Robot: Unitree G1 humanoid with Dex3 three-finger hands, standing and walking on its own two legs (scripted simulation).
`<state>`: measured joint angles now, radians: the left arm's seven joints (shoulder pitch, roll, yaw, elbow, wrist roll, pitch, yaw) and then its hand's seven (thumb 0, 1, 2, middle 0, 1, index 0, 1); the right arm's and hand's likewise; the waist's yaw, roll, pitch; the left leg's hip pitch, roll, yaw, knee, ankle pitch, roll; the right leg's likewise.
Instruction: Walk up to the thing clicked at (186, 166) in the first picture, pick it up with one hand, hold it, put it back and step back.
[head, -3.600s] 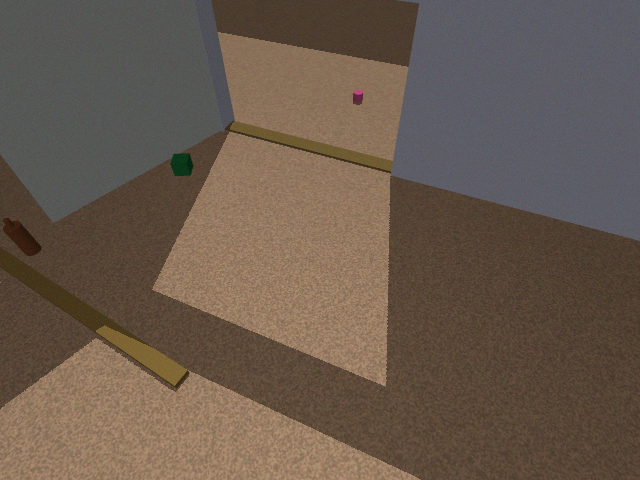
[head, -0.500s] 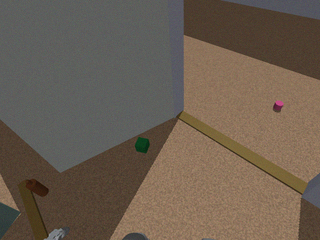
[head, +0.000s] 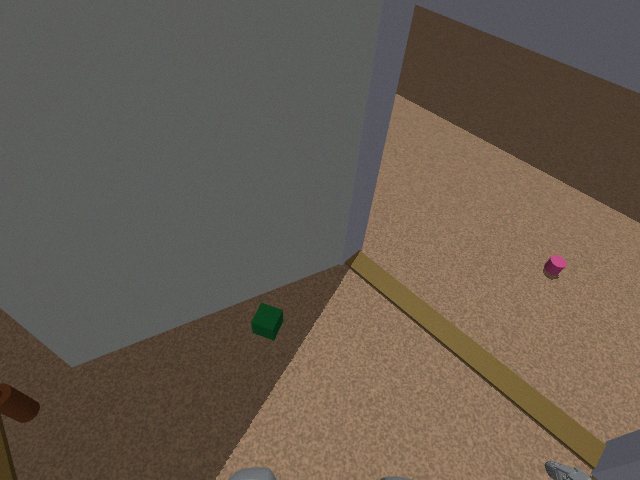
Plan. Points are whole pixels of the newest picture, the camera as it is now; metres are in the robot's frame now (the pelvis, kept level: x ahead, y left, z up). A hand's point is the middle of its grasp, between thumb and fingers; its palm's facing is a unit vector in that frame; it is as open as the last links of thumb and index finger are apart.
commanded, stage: walk up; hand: left
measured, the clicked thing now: (267, 321) +0.67 +0.17 -0.72
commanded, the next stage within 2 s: none
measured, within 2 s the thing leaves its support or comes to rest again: neither
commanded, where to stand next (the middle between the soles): +0.26 -0.02 m, yaw -3 degrees
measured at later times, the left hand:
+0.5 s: hand (156, 415) +0.21 +0.24 -0.11, palm faces -0.03 -0.89 -0.45, open 7.3 cm
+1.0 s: hand (162, 402) +0.24 +0.26 -0.16, palm faces -0.05 -0.94 -0.34, open 7.3 cm
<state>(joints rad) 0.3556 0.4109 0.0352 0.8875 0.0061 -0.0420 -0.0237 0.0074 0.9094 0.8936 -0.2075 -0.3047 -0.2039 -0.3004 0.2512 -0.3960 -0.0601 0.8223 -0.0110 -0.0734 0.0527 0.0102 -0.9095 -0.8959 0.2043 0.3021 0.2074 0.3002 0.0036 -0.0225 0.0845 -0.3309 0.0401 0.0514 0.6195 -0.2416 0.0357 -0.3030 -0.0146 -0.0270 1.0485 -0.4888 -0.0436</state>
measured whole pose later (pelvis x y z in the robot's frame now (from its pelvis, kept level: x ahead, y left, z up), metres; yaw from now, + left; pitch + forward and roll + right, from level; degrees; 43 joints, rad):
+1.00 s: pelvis +0.17 +0.00 +0.00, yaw -1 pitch -3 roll -1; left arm 0.17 0.37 0.00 1.02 0.00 -0.01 0.01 0.00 0.91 0.89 -0.21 -0.30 -0.20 -0.30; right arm 0.11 -0.36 -0.01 0.99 0.00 -0.01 0.00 0.01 -0.91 -0.90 0.21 0.30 0.21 0.30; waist 0.01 0.00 0.09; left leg -0.35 0.05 0.01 0.64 -0.25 -0.01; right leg -0.23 -0.02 -0.01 0.60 -0.32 0.03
